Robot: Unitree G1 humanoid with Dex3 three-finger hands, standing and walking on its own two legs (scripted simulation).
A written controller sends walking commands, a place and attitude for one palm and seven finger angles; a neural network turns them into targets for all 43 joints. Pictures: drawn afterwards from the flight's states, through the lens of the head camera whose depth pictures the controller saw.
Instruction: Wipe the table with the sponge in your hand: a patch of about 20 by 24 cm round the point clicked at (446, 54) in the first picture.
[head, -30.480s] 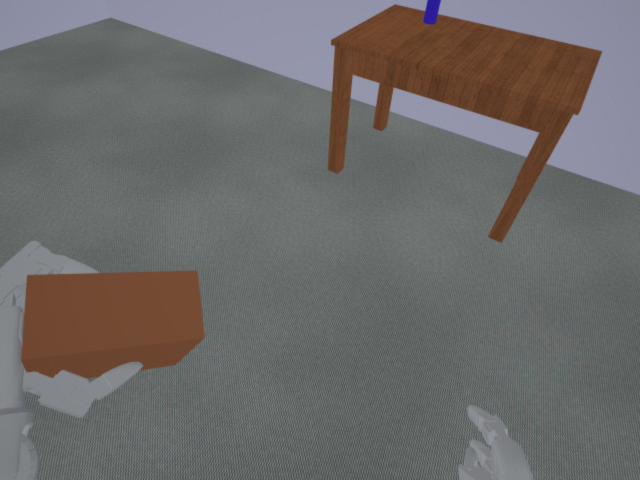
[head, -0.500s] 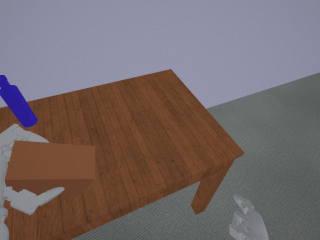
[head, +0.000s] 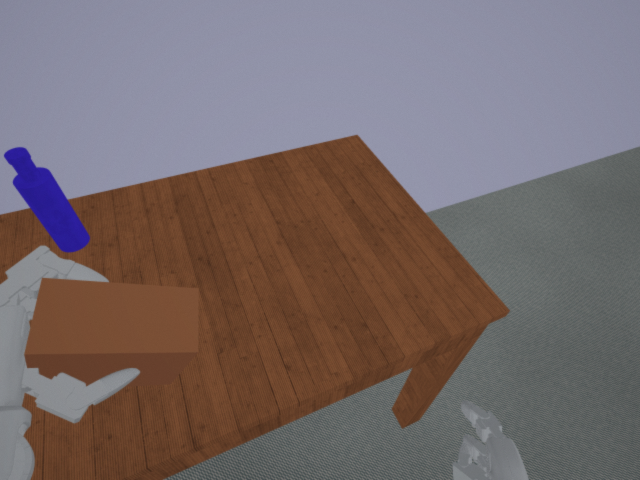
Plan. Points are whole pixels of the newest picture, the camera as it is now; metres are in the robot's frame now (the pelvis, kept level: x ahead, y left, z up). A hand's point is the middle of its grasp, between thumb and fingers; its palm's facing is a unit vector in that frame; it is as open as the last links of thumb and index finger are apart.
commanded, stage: come to a stop and stand still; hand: left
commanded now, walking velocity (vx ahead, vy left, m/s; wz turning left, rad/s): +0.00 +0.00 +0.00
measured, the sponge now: (140, 339) +0.23 +0.21 +0.11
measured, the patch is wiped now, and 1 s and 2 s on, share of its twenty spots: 0.00 0.00 0.00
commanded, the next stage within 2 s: look again from close up in 0.40 s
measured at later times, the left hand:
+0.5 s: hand (107, 329) +0.22 +0.22 +0.14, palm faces +0.35 -0.86 -0.38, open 10.8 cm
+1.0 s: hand (69, 302) +0.24 +0.27 +0.15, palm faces +0.32 -0.83 -0.47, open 10.8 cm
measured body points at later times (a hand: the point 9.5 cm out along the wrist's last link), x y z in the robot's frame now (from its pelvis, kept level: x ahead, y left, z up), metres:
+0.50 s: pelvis +0.01 -0.02 +0.00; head +0.01 -0.01 +0.45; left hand +0.19 +0.27 +0.17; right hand +0.19 -0.24 -0.07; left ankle +0.04 +0.08 -0.74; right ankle +0.01 -0.11 -0.74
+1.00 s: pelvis +0.00 +0.01 -0.01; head +0.06 +0.04 +0.44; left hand +0.22 +0.31 +0.18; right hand +0.17 -0.21 -0.08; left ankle +0.04 +0.08 -0.74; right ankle +0.00 -0.11 -0.74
